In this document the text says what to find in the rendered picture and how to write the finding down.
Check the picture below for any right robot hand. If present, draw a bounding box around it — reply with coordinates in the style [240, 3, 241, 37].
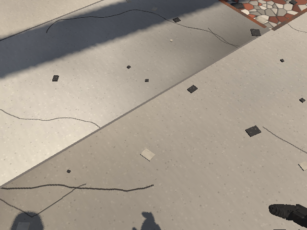
[269, 204, 307, 230]

